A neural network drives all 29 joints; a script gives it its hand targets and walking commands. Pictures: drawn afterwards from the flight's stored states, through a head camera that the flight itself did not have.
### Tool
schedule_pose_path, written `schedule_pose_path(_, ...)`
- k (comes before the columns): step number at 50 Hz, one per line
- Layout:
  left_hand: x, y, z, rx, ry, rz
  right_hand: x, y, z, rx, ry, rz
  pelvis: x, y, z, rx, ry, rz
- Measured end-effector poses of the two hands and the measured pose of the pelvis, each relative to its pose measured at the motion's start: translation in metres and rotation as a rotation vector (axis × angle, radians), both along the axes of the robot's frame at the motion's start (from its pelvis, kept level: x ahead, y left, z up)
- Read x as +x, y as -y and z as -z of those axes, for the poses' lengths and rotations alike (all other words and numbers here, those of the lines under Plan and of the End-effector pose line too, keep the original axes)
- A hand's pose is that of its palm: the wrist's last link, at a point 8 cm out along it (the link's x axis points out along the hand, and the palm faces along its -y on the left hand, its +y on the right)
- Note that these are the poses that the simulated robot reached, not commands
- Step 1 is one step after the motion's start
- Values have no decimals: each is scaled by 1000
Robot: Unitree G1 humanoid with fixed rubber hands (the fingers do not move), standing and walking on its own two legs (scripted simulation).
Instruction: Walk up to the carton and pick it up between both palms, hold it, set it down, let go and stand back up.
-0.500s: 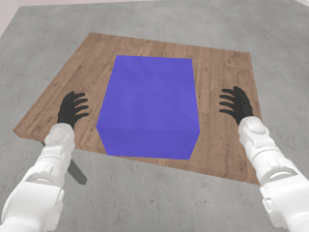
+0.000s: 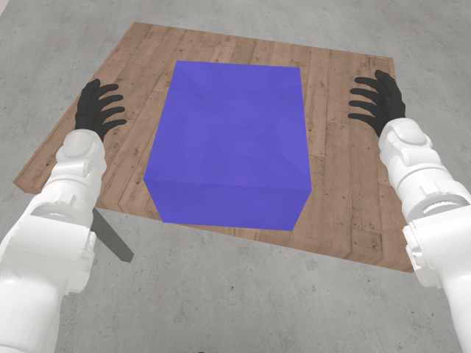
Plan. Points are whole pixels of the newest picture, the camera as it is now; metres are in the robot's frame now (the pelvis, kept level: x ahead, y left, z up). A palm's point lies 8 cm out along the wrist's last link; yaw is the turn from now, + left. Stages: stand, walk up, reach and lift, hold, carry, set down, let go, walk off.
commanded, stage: reach and lift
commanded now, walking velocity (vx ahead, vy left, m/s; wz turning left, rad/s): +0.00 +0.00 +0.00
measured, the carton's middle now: (232, 143) +0.53 +0.04 -0.02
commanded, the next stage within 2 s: none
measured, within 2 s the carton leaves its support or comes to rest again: neither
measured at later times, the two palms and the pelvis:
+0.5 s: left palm (101, 142) +0.45 +0.28 +0.06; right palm (372, 132) +0.48 -0.20 +0.09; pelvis -0.01 +0.01 -0.01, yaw +0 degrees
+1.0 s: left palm (125, 150) +0.46 +0.25 +0.03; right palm (349, 142) +0.49 -0.18 +0.05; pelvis +0.00 +0.00 -0.01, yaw +0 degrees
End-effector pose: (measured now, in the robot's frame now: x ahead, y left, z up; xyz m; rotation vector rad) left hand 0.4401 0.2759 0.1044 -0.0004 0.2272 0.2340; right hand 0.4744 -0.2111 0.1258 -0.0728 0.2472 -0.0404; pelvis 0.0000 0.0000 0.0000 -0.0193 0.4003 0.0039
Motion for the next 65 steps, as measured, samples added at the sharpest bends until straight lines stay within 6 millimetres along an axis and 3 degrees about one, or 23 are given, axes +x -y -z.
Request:
schedule_pose_path(6, 10, -2, -9, 1, 14, -12, 6, 1, -10, -13, 4, 7, -3, 0, 3, -2, -28, -4)
schedule_pose_path(13, 14, -3, -3, 1, 7, -6, 9, 0, -9, -14, 7, 11, -7, -2, 4, -3, -46, -4)
schedule_pose_path(28, 9, 1, 52, 2, -48, 12, 8, -11, 49, 5, -60, -13, -10, -6, 10, -5, -132, -5)
schedule_pose_path(45, 18, 24, 75, -4, -27, 55, 16, -23, 76, 9, -23, -24, -1, -2, 10, 2, -193, 1)
schedule_pose_path(55, 18, 35, 74, -6, -19, 66, 16, -42, 78, 21, -25, -43, -1, -4, 8, 3, -196, -1)
schedule_pose_path(65, 20, 44, 70, 1, -13, 77, 18, -48, 72, 22, -10, -37, 2, -2, 6, 0, -179, -7)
